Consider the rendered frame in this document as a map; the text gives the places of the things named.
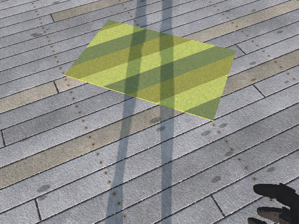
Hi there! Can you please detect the right robot hand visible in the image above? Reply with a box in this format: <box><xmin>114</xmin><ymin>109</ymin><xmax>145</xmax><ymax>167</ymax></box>
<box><xmin>248</xmin><ymin>183</ymin><xmax>299</xmax><ymax>224</ymax></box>

